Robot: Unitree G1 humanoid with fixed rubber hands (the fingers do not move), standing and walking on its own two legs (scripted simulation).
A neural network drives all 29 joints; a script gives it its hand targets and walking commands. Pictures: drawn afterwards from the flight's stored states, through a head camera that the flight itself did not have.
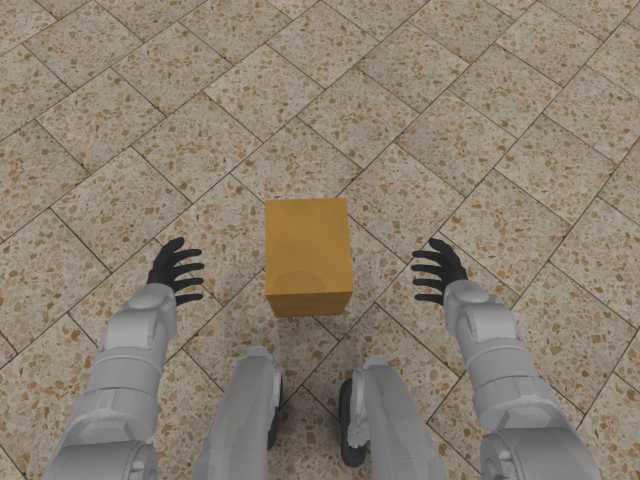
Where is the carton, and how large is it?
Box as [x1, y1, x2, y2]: [265, 198, 353, 317]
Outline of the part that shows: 345,198 265,200 265,295 276,317 340,314 342,312 353,291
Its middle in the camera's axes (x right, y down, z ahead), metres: -0.03 +0.05 +0.97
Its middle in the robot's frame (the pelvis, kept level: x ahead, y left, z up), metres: +0.50 +0.04 -0.52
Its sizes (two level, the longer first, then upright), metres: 0.215 0.182 0.299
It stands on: the floor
